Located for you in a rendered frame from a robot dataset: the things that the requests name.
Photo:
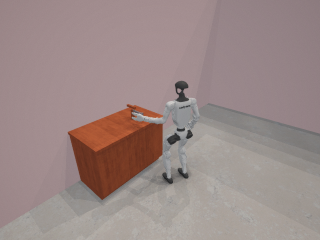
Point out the robot left thigh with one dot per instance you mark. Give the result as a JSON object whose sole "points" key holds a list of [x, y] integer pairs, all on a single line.
{"points": [[169, 140]]}

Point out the right robot forearm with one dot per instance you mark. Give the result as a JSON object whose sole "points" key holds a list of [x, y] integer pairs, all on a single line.
{"points": [[193, 121]]}

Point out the left robot forearm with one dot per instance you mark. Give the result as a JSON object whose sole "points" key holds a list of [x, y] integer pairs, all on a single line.
{"points": [[153, 120]]}

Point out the counter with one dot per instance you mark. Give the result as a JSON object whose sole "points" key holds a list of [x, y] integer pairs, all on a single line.
{"points": [[112, 150]]}

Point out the robot right upper arm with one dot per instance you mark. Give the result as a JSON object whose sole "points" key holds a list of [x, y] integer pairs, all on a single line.
{"points": [[194, 107]]}

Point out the right robot hand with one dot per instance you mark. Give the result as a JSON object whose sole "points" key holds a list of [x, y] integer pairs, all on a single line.
{"points": [[188, 125]]}

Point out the left robot foot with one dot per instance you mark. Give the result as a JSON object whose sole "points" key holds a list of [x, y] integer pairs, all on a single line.
{"points": [[170, 180]]}

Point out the robot left upper arm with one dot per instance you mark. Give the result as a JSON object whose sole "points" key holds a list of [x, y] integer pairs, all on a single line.
{"points": [[170, 105]]}

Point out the left robot hand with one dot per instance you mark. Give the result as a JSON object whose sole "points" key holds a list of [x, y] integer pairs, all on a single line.
{"points": [[139, 117]]}

